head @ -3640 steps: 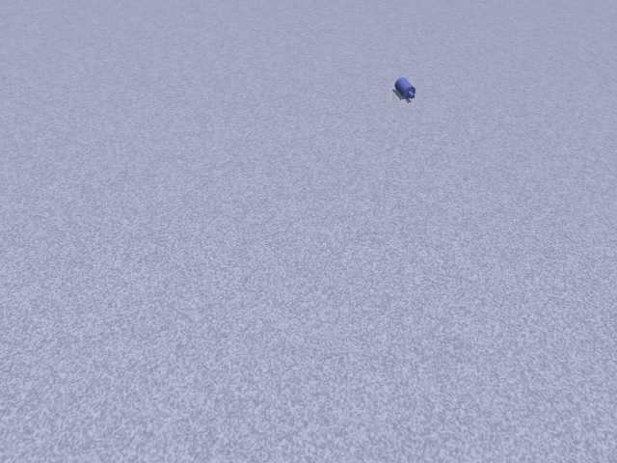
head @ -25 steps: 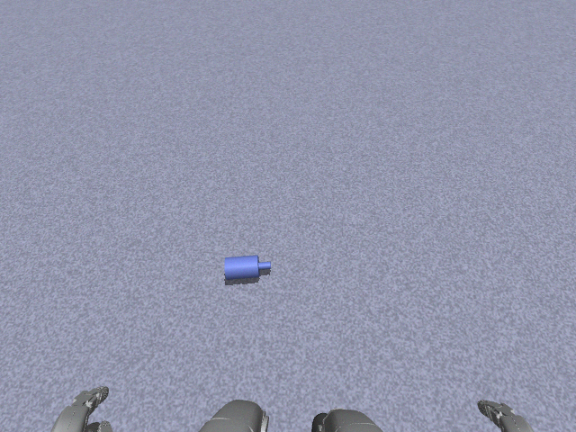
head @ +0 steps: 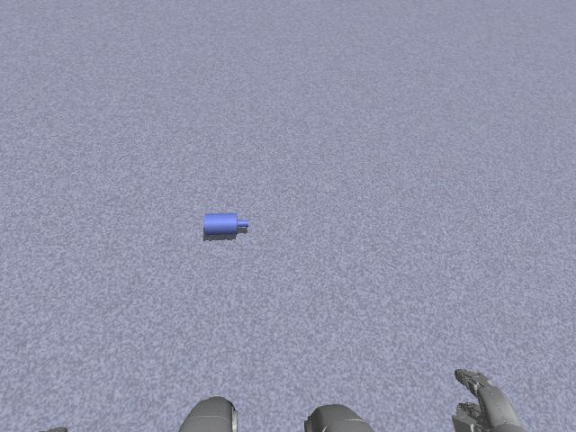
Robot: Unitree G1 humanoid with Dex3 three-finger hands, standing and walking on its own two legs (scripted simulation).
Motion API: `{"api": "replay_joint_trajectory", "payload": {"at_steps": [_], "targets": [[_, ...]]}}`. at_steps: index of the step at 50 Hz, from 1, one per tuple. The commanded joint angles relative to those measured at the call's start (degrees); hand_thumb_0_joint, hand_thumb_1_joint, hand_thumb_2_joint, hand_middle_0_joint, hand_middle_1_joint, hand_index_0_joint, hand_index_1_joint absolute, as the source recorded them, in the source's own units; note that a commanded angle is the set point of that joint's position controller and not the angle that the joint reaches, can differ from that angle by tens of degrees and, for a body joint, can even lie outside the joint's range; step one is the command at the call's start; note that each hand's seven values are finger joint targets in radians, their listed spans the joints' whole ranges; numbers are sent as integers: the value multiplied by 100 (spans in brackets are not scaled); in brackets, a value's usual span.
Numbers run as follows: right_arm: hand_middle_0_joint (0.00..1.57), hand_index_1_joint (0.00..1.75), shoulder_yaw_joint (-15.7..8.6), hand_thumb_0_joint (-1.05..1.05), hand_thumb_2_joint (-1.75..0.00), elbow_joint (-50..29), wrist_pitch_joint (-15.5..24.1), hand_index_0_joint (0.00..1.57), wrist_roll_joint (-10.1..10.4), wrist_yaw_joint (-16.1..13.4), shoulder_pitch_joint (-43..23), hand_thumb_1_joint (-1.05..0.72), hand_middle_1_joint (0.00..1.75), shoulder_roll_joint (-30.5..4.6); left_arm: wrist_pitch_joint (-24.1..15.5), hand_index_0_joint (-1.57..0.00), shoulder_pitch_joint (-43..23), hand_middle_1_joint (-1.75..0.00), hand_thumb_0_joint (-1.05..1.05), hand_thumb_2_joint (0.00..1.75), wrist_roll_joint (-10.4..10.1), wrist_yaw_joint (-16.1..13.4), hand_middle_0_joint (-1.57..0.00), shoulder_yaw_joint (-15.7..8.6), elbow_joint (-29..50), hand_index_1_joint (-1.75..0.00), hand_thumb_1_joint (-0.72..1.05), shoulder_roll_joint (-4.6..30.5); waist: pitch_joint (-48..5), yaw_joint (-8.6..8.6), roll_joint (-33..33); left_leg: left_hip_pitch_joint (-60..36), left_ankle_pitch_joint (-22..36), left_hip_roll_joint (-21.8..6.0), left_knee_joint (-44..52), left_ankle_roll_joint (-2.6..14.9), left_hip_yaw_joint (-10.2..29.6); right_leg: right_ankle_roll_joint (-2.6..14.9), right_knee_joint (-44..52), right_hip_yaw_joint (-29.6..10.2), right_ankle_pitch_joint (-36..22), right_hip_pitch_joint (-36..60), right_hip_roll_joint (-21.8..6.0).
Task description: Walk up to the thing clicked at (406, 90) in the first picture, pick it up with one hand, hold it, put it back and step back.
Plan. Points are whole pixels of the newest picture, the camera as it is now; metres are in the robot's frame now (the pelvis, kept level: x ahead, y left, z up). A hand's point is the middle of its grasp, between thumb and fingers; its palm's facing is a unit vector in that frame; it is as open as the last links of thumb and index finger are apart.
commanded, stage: step back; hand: left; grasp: from above
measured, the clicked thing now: (227, 223) +0.83 +0.18 -0.72
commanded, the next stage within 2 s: stand in 1.94 s
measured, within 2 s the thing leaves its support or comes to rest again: neither
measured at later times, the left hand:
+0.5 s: hand out of the picture -0.04 +0.23 -0.15, palm faces +0.08 -0.92 -0.39, open 7.4 cm
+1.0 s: hand out of the picture -0.26 +0.18 -0.13, palm faces +0.07 -0.90 -0.43, open 7.4 cm
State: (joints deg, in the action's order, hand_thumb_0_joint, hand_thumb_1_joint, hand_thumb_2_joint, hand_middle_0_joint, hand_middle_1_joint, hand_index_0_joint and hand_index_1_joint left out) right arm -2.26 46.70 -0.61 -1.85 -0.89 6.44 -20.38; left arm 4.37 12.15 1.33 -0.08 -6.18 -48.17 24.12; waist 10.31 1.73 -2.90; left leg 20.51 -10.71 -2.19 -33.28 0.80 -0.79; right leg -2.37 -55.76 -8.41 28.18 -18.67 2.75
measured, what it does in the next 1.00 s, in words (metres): walks backwards: right foot, then left foot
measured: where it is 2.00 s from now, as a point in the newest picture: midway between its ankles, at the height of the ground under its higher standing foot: outside the picture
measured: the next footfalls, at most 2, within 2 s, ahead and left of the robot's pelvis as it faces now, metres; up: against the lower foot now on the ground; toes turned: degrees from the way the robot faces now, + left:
right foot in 0.08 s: -0.03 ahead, -0.15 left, +0.00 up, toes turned +2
left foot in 0.46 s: -0.15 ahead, +0.07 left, +0.00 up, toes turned +4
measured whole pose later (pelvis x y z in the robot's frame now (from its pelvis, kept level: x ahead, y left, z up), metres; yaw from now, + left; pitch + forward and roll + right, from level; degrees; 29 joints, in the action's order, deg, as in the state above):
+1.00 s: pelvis -0.29 -0.10 +0.00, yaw +3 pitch -2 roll +1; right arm -3.1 53.1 -2.7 -1.1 0.2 11.0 -23.9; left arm -0.4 14.6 2.6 0.0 -3.9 -54.8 19.9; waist 3.5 1.8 3.1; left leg 22.8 -24.8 2.2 -52.2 -0.7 7.3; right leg 0.0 -35.9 -1.6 20.4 -13.5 -0.7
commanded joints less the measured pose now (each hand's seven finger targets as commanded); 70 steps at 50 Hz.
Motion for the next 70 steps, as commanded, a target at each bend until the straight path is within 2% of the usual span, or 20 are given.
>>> {"api": "replay_joint_trajectory", "payload": {"at_steps": [1,4,7,12,20,23,25,26,29,34,38,40,42,46,51,55,57,59,68,70], "targets": [[20,30,-533,0,-90,-370,-22,20,-26,-65,173,-90,30,-1785,-213,-20,224,-30,0,90,-13,-6,-20,-153,361,-30,90,770,-1429,-285,1634,-1250,753,-1209,783,1149,1292,98,1583,607,-110,100,-149],[20,30,-519,0,-90,-443,-117,20,57,-47,-224,-90,30,-1746,-239,-20,1034,-30,0,90,50,14,-20,-198,-71,-30,90,811,-1689,135,1347,-450,232,-994,347,709,1127,404,3022,748,-1218,1135,-216],[20,30,-468,0,-90,-540,-120,20,89,-193,-305,-90,30,-1359,-211,-20,-39,-30,0,90,183,34,-20,-469,490,-30,90,2107,-654,286,-1649,715,-2485,684,-2688,-186,629,1934,4347,-2653,22,-922,-2664],[20,30,-357,0,-90,-56,-61,20,147,-131,571,-90,30,-1194,-267,-20,-957,-30,0,90,139,-76,-20,-275,741,-30,90,1015,-600,-313,-627,574,-1379,997,-3566,-143,889,1066,3356,-49,-2081,-368,-1163],[20,30,-303,0,-90,-101,122,20,35,-184,774,-90,30,-1052,-138,-20,-158,-30,0,90,69,-181,-20,-220,882,-30,90,931,-1601,72,-873,290,-1272,413,221,-128,157,1284,1898,-176,-4654,2175,-1570],[20,30,-484,0,-90,70,84,20,-43,-167,1078,-90,30,-1485,-40,-20,-305,-30,0,90,-15,-97,-20,-66,1030,-30,90,803,-1670,-86,132,-1304,848,-316,1145,245,1094,662,1363,81,-2616,250,-1003],[20,30,-625,0,-90,-154,41,20,-80,-118,629,-90,30,-2450,-43,-20,-838,-30,0,90,-31,-182,-20,-141,1104,-30,90,880,-1241,-424,1807,-202,1487,-2231,1477,1695,3212,281,-672,260,1051,-546,14],[20,30,-632,0,-90,-212,99,20,-81,-174,255,-90,30,-2294,-21,-20,-871,-30,0,90,19,-181,-20,-191,1019,-30,90,1066,-937,-299,1607,283,1450,-2382,1521,1822,3303,299,-1444,-228,900,-349,-146],[20,30,-380,0,-90,-336,103,20,-91,-186,-157,-90,30,-1560,-29,-20,-214,-30,0,90,-89,-113,-20,-160,655,-30,90,892,-1030,151,883,-491,2341,-1155,909,1189,1308,316,-1980,-270,111,-881,302],[20,30,-401,0,-90,-153,46,20,-37,-114,423,-90,30,-1399,-270,-20,-340,-30,0,90,-25,-79,-20,-56,613,-30,90,687,-1316,-291,1274,-1751,1632,-979,515,1196,1050,52,384,317,167,-828,-84],[20,30,-409,0,-90,-137,-119,20,-27,-11,80,-90,30,-1608,-533,-20,339,-30,0,90,-16,-115,-20,-48,13,-30,90,645,-1624,-62,1482,-1250,757,-888,-220,930,784,236,3698,863,-1032,722,-173],[20,30,-273,0,-90,-192,-155,20,43,24,182,-90,30,-1128,-614,-20,406,-30,0,90,148,-145,-20,-195,-188,-30,90,1198,-1400,-85,170,582,-803,-179,-1155,373,465,543,3546,-627,-974,1599,-721],[20,30,-374,0,-90,-242,-159,20,19,-45,-257,-90,30,-1345,-585,-20,-351,-30,0,90,185,-155,-20,-326,121,-30,90,2088,-713,165,-954,437,-2261,159,-2141,-107,1043,1716,4223,-2793,714,-796,-2644],[20,30,-316,0,-90,163,-62,20,116,48,77,-90,30,-1228,-675,-20,-670,-30,0,90,89,-165,-20,-159,13,-30,90,1199,-432,-180,-348,619,-1306,478,-2307,-103,953,1118,3429,-562,-1226,23,-1450],[20,30,-277,0,-90,188,72,20,-10,127,-56,-90,30,-1170,-706,-20,-24,-30,0,90,142,-103,-20,-225,-165,-30,90,1379,-606,231,-914,731,-1769,288,-889,-202,568,1204,3526,-842,-183,959,-1609],[20,30,-417,0,-90,595,214,20,-43,143,628,-90,30,-1201,-573,-20,-428,-30,0,90,68,-36,-20,-70,-34,-30,90,1205,-910,-216,-584,-1117,-1018,451,1230,-27,150,994,2780,-270,-548,239,-1419],[20,30,-595,0,-90,645,291,20,-112,100,879,-90,30,-1763,-578,-20,-352,-30,0,90,-35,-24,-20,138,17,-30,90,525,-1191,-316,1360,-2266,-1585,-1107,1924,603,2943,385,827,855,-308,-1379,-321],[20,30,-653,0,-90,559,259,20,-46,143,707,-90,30,-2128,-607,-20,-710,-30,0,90,6,-74,-20,-71,-86,-30,90,1272,-543,-382,965,-763,-3153,-1672,2131,1452,3526,427,167,544,544,-1055,-525],[20,30,-374,0,-90,414,166,20,63,149,213,-90,30,-1342,-805,-20,117,-30,0,90,-1,-61,-20,2,-556,-30,90,696,-1026,87,1169,-428,298,-571,477,666,1109,356,3180,1265,-1432,1132,-138],[20,30,-164,0,-90,302,155,20,183,99,245,-90,30,-733,-840,-20,420,-30,0,90,88,-154,-20,-151,-695,-30,90,1128,-1324,271,-74,664,-331,185,-826,149,794,591,3596,-301,-1674,2256,-1112]]}}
